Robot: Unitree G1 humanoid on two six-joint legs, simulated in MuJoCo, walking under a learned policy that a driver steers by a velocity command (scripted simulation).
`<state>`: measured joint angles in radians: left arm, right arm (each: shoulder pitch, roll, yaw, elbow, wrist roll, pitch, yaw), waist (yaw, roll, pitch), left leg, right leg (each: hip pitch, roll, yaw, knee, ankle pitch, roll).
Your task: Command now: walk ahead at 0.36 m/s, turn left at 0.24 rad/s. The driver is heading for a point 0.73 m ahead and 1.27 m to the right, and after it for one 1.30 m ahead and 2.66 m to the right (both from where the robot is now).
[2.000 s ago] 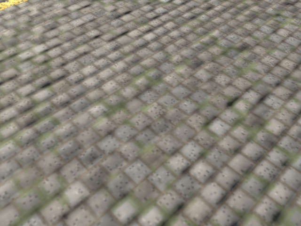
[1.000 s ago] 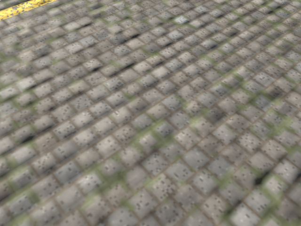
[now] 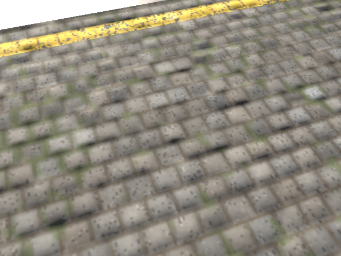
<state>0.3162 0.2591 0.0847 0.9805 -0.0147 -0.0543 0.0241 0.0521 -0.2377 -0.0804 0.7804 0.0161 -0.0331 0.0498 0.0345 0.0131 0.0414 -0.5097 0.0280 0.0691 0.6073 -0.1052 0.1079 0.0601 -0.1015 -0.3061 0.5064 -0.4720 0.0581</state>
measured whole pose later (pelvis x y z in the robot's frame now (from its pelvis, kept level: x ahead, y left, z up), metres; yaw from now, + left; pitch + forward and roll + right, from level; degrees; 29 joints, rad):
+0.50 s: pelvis +0.15 +0.00 +0.02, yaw -10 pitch +2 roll +2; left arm 0.13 0.24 0.08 0.85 -0.02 0.02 -0.02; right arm 0.10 -0.25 -0.07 0.88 0.00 0.00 -0.05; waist 0.01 -0.01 0.05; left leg -0.15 0.02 0.26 0.43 -0.31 0.04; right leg -0.46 -0.06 -0.06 0.70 -0.27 0.00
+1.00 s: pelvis +0.20 +0.00 +0.02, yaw -28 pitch +3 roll +0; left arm 0.13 0.31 0.09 0.72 -0.01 0.04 0.04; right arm 0.10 -0.29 -0.08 0.85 0.01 -0.02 -0.02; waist 0.01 -0.01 0.02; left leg -0.32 -0.03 -0.08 0.53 -0.26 -0.05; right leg -0.37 0.11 0.19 0.53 -0.20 -0.02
